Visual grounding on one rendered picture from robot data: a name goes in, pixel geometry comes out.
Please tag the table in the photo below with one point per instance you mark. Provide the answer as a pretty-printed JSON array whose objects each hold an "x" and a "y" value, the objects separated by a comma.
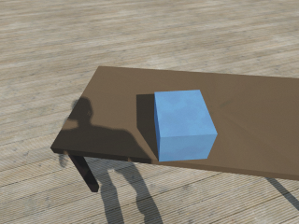
[{"x": 256, "y": 119}]

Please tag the carton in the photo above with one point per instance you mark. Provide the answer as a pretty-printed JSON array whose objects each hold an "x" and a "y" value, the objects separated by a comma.
[{"x": 183, "y": 126}]

